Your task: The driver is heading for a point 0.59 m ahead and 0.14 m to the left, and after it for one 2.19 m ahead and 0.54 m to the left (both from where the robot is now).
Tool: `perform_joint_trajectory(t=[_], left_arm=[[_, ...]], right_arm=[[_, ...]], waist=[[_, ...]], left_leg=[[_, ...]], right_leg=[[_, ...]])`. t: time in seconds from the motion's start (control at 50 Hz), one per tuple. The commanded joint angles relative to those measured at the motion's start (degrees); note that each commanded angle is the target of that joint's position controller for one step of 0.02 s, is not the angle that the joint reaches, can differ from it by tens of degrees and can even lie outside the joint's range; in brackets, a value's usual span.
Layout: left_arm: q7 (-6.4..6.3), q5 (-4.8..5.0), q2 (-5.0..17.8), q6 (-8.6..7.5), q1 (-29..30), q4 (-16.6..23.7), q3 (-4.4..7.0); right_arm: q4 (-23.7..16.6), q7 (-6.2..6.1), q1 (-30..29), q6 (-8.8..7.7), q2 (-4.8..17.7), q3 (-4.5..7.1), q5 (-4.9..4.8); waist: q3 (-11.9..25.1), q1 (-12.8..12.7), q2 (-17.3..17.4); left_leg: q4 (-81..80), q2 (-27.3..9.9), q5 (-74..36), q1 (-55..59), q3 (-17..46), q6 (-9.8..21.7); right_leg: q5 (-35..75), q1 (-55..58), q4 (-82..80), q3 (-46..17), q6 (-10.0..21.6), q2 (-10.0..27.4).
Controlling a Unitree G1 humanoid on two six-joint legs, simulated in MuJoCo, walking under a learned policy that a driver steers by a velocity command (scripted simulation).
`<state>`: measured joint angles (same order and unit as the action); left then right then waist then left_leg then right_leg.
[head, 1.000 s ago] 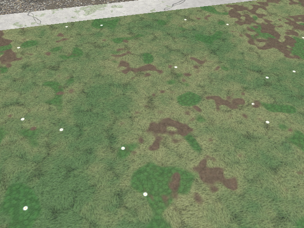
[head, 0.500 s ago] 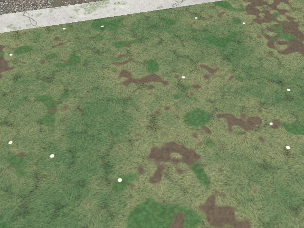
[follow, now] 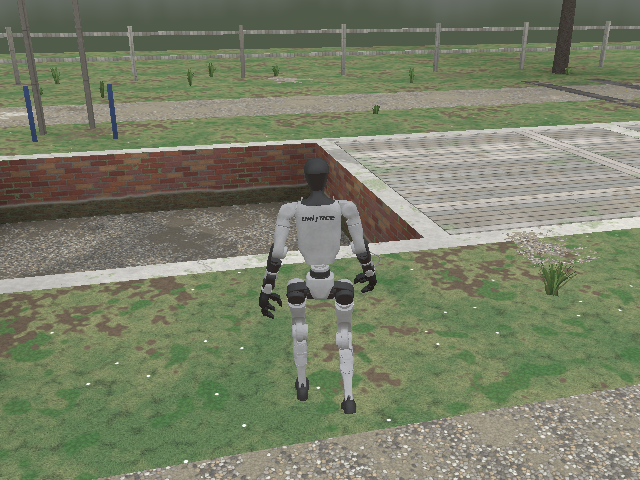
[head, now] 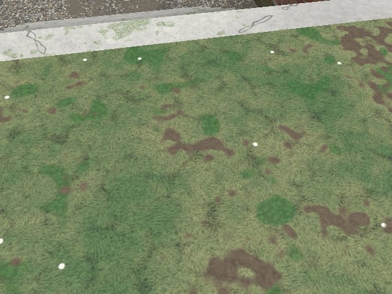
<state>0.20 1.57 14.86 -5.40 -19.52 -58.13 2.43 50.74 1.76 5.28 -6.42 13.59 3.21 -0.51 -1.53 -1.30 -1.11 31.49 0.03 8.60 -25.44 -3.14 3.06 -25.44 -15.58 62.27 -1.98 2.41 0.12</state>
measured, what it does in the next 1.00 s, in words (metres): walks ahead, turning left: right foot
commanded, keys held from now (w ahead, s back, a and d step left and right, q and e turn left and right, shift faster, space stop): w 0.26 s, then w+q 0.74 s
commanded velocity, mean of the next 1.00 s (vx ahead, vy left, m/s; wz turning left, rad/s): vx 0.50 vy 0.00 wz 0.31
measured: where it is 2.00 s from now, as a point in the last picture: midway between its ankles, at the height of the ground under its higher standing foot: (134, 142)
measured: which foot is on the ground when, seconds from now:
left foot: down 0.00-0.46, up 0.48-1.00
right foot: up 0.00-0.44, down 0.46-1.00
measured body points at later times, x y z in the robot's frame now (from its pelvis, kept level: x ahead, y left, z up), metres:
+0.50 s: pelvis +0.28 -0.04 -0.01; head +0.32 -0.05 +0.44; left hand +0.48 +0.21 -0.10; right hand +0.24 -0.31 -0.15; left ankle +0.10 +0.09 -0.70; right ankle +0.40 -0.15 -0.73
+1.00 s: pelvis +0.53 +0.02 -0.01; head +0.56 +0.04 +0.44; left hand +0.44 +0.28 -0.15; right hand +0.80 -0.14 -0.10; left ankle +0.62 +0.15 -0.72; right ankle +0.41 -0.15 -0.72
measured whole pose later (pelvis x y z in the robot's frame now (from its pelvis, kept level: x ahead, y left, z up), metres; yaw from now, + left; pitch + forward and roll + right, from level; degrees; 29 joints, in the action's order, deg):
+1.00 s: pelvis +0.53 +0.02 -0.01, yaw +21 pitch +2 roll -2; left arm -1.3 1.1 15.2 -3.3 -17.9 -55.7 5.0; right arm 43.5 3.2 3.1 -1.6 13.5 4.3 -1.4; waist -1.8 -3.0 0.9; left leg 36.2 -2.7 8.0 -31.3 -4.5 6.8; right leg -25.5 5.5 21.6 18.1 -3.6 4.1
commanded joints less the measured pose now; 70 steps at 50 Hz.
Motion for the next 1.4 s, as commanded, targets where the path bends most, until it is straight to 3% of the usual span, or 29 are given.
perform_joint_trajectory(t=[0.02, 0.06, 0.14, 0.24, 0.32, 0.4, 0.44, 0.46, 0.48, 0.5, 0.52, 0.54, 0.56, 0.6, 0.66, 0.8, 0.9, 0.96, 1.0, 1.02, 1.04, 1.06, 1.08, 1.1, 1.12, 1.14, 1.22, 1.32, 1.4], left_arm=[[-0.44, 0.12, 6.6, -2.16, 4.8, 5.7, 1.47], [-0.64, -0.38, 4.4, -0.48, 2.6, 5.3, 1.71], [-0.94, -1.0, 3.3, 0.92, 6.6, 6.9, 1.85], [-0.25, -1.03, 2.0, 0.5, 16.5, 9.7, 1.51], [0.69, -0.61, 2.0, -0.04, 24.0, 12.2, 1.08], [1.83, -0.35, 4.1, -1.35, 24.4, 13.4, 1.49], [1.58, -0.48, 6.9, -1.83, 16.0, 11.3, 2.92], [1.07, -0.92, 10.0, -2.0, 5.7, 8.6, 4.33], [0.54, -2.05, 15.0, -1.91, -3.4, 7.3, 5.57], [0.89, -2.01, 14.9, -1.47, -4.7, 7.1, 5.19], [0.72, -1.71, 9.4, -1.41, -2.3, 7.5, 3.74], [0.52, -1.32, 7.1, -1.37, 2.3, 8.3, 2.96], [0.63, -1.62, 5.5, -1.41, 6.3, 8.7, 2.44], [0.78, -2.45, 3.4, -1.63, 9.9, 8.2, 1.99], [0.24, -2.4, 4.5, -2.06, 9.7, 7.0, 2.6], [-1.5, -2.31, 7.6, -1.2, 6.2, 5.9, 3.53], [-1.71, -1.09, 9.5, 0.47, 1.8, 4.8, 4.28], [-1.81, -0.29, 11.8, 1.54, 3.4, 5.5, 4.95], [-1.86, 0.25, 12.6, 2.35, 5.5, 6.2, 4.95], [-1.91, -0.94, 10.7, 1.99, 5.1, 7.3, 4.22], [-1.14, -2.76, 1.4, 0.2, 0.9, 10.7, 1.59], [-0.33, -0.2, 5.6, -2.49, 6.6, 12.0, 1.98], [0.12, 1.83, 7.5, -3.6, 10.7, 13.0, 2.51], [-0.1, 1.08, 7.1, -4.0, 10.3, 12.0, 2.34], [-0.49, -0.38, 7.5, -3.7, 9.8, 10.9, 2.82], [-0.44, -0.72, 8.0, -2.79, 8.3, 10.3, 3.26], [-0.61, -1.83, 5.4, -0.22, 10.4, 11.2, 2.84], [0.07, -1.51, 4.0, -0.46, 19.0, 13.4, 2.11], [1.11, -0.89, 3.7, -0.91, 24.9, 15.2, 1.5]], right_arm=[[-0.2, -0.09, 7.6, -0.08, 6.4, 1.28, 0.57], [0.5, 0.29, 6.4, -0.31, 4.4, 0.68, 1.12], [2.4, -0.75, 10.3, -0.5, 7.5, 1.42, 0.81], [3.7, -1.94, 14.3, 0.25, 7.9, 1.29, 0.25], [5.6, -2.12, 19.1, 0.96, 8.1, 1.4, -0.39], [5.9, -2.76, 19.0, 2.05, 9.5, 2.21, -0.8], [5.1, -2.78, 16.7, 2.48, 9.8, 2.38, -0.79], [4.3, -2.67, 15.9, 2.51, 7.9, 1.7, -0.32], [2.6, -2.57, 18.9, 2.1, 3.4, 0.48, 0.4], [2.4, -2.37, 23.4, 1.03, -0.5, -0.73, -0.69], [2.5, -2.36, 19.5, 0.6, 6.2, 1.08, -2.24], [1.0, -2.52, 15.2, 0.6, 7.9, 1.59, -2.61], [0.8, -2.83, 13.2, 0.89, 7.3, 1.8, -1.96], [0.9, -2.77, 14.4, 2.39, 4.8, 2.29, -1.54], [-0.6, -2.71, 13.2, 4.24, 3.0, 2.46, -1.53], [-5.1, -0.82, 2.0, 4.08, 2.6, 2.02, -0.64], [-9.6, 1.01, -6.2, 4.14, 2.4, 1.28, -0.76], [-10.9, 1.6, -3.7, 4.43, 4.9, 2.36, -0.86], [-7.8, 1.15, 10.3, 4.48, 9.6, 5.11, -1.23], [-5.6, -0.17, 19.5, 4.94, 15.3, 7.38, -1.18], [-5.9, -0.43, 17.1, 4.37, 20.9, 7.76, -1.36], [-7.5, -0.02, 19.6, 3.49, 16.7, 6.28, -0.44], [-6.7, 0.12, 17.9, 2.75, 12.7, 5.14, 0.03], [-7.3, 0.04, 14.2, 2.37, 10.1, 4.33, -0.36], [-8.3, -0.05, 9.4, 2.28, 7.8, 3.58, -0.18], [-9.2, -0.25, 6.8, 2.14, 6.1, 2.85, 0.45], [-7.8, -1.29, 9.4, 1.25, 8.6, 3.13, 0.23], [-5.7, -2.31, 13.4, 1.41, 8.9, 2.86, -0.02], [-3.4, -2.29, 17.0, 1.49, 9.0, 2.77, -0.18]], waist=[[6.6, 3.9, 4.2], [4.7, 0.9, 5.8], [1.2, 0.7, 4.0], [-0.9, 3.2, 4.5], [-3.2, 5.7, 4.3], [-2.9, 3.7, 5.8], [1.8, -1.2, 6.7], [9.0, -5.5, 5.5], [18.8, -6.3, -4.0], [26.1, -4.4, -17.3], [19.9, -5.0, -11.4], [12.1, -4.1, -8.0], [8.1, -2.3, -3.9], [4.2, 1.1, -5.6], [1.5, 2.4, -4.2], [-2.0, -0.1, -1.4], [-4.7, -2.7, -1.1], [-1.2, 0.5, -3.7], [6.5, 8.7, -3.3], [11.7, 12.0, 3.0], [15.2, 4.0, 16.8], [21.1, 7.8, 10.4], [13.9, 8.0, 7.5], [10.1, 5.6, 3.5], [7.3, 3.2, 1.9], [6.5, 1.3, 2.6], [3.5, 0.5, 2.5], [0.8, 3.8, 4.4], [-2.2, 6.3, 5.2]], left_leg=[[-17.4, -16.6, -1.7, 25.6, 23.5, 10.4], [-20.8, -13.7, -4.7, 18.2, 17.8, 9.5], [-24.3, -13.3, -10.8, 16.5, 12.7, 10.7], [-25.4, -10.9, -11.2, 18.4, 7.1, 8.4], [-23.7, -12.0, -9.2, 22.7, 8.2, 8.3], [-18.3, -14.8, -11.7, 26.7, 11.5, 7.2], [-9.6, -12.7, -23.5, 25.5, 10.7, 5.5], [2.6, -9.2, -23.4, 19.3, 8.5, 3.6], [23.9, -2.2, -5.8, 1.0, 4.3, 0.3], [37.8, 3.0, 25.7, -12.7, 7.7, -1.1], [44.1, -0.6, 23.8, -17.4, 11.9, -0.4], [44.3, -3.2, 18.3, -19.4, 9.9, 0.2], [42.2, -5.7, 13.2, -16.6, 9.2, 0.3], [38.1, -8.5, 8.2, -10.6, 9.5, 0.5], [35.3, -9.2, 4.1, -11.7, 9.0, 0.1], [16.2, -8.0, -11.1, -15.2, 5.8, -1.0], [8.0, -6.6, -6.5, -16.9, 1.4, 0.7], [6.6, -2.1, 1.9, -8.3, -3.3, 3.5], [1.5, 3.5, 0.2, 11.6, -5.5, 7.0], [-0.8, -2.3, 0.6, 29.1, 6.2, 10.3], [-7.3, -15.8, 8.8, 44.8, 39.0, 20.1], [-15.4, -19.4, 12.9, 47.8, 50.8, 21.7], [-15.7, -18.4, 7.1, 44.0, 41.9, 18.5], [-15.0, -16.0, 1.5, 35.7, 33.4, 16.1], [-15.2, -13.9, -4.6, 27.1, 27.0, 14.2], [-16.5, -12.4, -8.9, 21.9, 23.5, 13.4], [-20.7, -10.7, -17.5, 15.7, 16.8, 13.3], [-21.7, -7.5, -14.9, 17.2, 10.9, 9.5], [-21.5, -9.6, -9.8, 21.6, 11.8, 9.0]], right_leg=[[6.8, -26.1, 9.7, -2.0, 1.5, 6.3], [10.3, -20.1, 5.2, -2.2, 1.3, 8.4], [17.1, -24.3, -3.9, -1.3, -0.7, 9.1], [30.5, -24.5, -20.7, 0.8, -1.6, 7.2], [30.7, -23.8, -28.9, 1.5, -1.7, 5.1], [25.0, -19.0, -34.2, 0.5, -0.4, 3.7], [22.0, -5.9, -35.8, 2.6, 1.1, 1.1], [23.2, 9.7, -33.6, 0.9, 3.3, 3.2], [20.3, 31.8, -32.8, -15.5, 8.4, 17.0], [10.7, 40.7, -41.8, -37.5, 13.3, 25.5], [5.3, 35.3, -44.0, -34.3, 10.9, 23.2], [7.0, 26.5, -45.2, -25.2, 8.6, 22.0], [10.7, 18.0, -47.3, -19.2, 7.5, 19.8], [15.6, 8.0, -51.2, -9.8, 6.5, 16.4], [21.8, 5.0, -54.3, -2.2, 7.4, 15.8], [27.4, 9.6, -55.8, 9.1, 6.5, 15.1], [31.7, 18.7, -52.4, 12.8, 5.7, 17.6], [55.3, 21.5, -43.0, 15.4, 4.0, 18.0], [64.1, 17.0, -23.1, 17.7, 1.5, 15.2], [46.3, 2.5, -4.9, 17.8, -1.6, 12.6], [-6.6, -22.6, 13.7, 10.9, -4.7, 0.3], [-8.8, -29.1, 19.5, -2.0, -3.5, -0.7], [-3.2, -33.9, 18.5, -2.1, -1.8, 2.2], [2.2, -31.2, 13.6, -1.9, -0.8, 5.2], [5.5, -26.5, 8.8, -1.7, -0.9, 7.4], [7.5, -22.2, 6.2, -2.1, -1.1, 8.9], [14.3, -21.1, -3.4, -0.5, -3.6, 8.8], [31.9, -21.6, -22.5, 1.0, -3.8, 6.2], [34.6, -22.2, -30.3, 1.6, -2.5, 4.5]])
Velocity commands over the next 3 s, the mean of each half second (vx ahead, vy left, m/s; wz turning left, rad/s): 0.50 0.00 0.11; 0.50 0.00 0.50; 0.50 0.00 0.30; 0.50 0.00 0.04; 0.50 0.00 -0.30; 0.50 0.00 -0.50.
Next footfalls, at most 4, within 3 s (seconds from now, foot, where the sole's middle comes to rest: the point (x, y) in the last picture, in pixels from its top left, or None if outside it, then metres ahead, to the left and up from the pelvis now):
0.46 right None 0.44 -0.15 -0.76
1.02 left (155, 235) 0.66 0.17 -0.76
1.56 right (172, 149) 1.05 0.13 -0.76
2.10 left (94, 120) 1.20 0.49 -0.76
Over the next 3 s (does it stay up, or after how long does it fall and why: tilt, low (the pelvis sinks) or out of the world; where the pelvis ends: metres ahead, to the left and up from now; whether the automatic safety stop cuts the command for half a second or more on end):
stays up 1.57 0.44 0.01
